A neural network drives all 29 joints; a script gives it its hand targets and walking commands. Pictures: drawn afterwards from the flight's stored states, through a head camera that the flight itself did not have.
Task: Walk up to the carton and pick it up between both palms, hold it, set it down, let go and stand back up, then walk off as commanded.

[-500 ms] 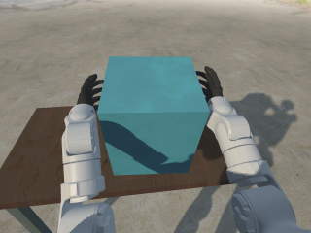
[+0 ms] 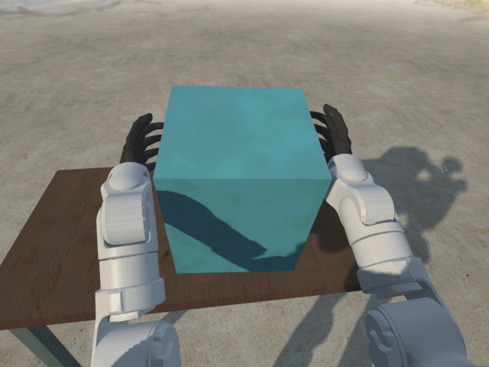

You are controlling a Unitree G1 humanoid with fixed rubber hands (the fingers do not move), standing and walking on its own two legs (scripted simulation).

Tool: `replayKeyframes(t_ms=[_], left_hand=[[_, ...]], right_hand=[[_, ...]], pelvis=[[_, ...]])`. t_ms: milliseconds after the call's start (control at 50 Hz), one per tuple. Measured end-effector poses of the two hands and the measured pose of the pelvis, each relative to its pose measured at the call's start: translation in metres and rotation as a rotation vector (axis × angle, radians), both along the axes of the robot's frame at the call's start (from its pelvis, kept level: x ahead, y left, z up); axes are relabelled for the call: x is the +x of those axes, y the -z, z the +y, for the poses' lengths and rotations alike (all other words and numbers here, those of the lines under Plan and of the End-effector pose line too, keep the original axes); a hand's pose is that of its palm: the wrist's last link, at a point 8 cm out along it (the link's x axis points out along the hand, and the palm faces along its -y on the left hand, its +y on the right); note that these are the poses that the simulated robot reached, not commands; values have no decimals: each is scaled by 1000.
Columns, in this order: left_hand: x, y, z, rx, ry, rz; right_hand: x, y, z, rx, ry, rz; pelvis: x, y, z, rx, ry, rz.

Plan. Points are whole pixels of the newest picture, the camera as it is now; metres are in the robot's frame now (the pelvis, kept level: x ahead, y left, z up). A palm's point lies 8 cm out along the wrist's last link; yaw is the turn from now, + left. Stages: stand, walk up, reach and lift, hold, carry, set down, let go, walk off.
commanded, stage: hold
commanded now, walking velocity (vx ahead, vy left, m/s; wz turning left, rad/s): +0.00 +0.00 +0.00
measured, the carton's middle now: (236, 184) +0.38 +0.01 +0.15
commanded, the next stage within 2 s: none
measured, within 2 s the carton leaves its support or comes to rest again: neither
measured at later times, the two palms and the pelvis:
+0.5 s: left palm (136, 166) +0.35 +0.16 +0.22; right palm (336, 157) +0.36 -0.14 +0.22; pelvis +0.00 +0.00 +0.00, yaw +0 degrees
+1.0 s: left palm (137, 172) +0.35 +0.16 +0.21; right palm (336, 162) +0.36 -0.14 +0.21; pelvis +0.00 +0.00 +0.00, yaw +0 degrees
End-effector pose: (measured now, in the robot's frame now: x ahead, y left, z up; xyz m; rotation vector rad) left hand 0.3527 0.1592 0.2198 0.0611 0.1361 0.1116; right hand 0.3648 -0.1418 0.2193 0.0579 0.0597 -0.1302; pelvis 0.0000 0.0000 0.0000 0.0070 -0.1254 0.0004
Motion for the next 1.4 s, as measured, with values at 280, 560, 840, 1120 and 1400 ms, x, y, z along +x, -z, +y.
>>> replayKeyframes(t_ms=[280, 560, 840, 1120, 1400], left_hand=[[-2, -5, 1, -1, 1, -22], [-3, -5, 1, -1, 0, -20], [-3, -7, 0, 1, 3, -30], [-6, -6, 0, -2, 3, -23], [-3, -5, 0, -1, 7, -14]], right_hand=[[-2, -6, 1, 5, 1, -23], [-4, -5, 1, 3, 2, -21], [-5, -6, 0, 5, 3, -32], [-8, -5, 1, 4, 3, -25], [-6, -2, 0, 1, 7, -18]], pelvis=[[-1, 0, 0, 0, 0, -1], [-1, 0, 0, 0, 0, -2], [-1, 0, 0, 0, 0, -2], [-4, 0, 1, -1, 0, -6], [-4, 0, 1, -1, 0, -6]])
